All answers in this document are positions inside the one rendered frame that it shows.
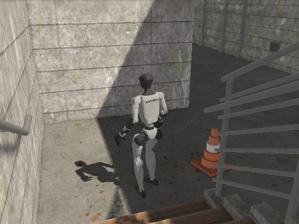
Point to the stairs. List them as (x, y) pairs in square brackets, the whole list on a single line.
[(193, 212)]

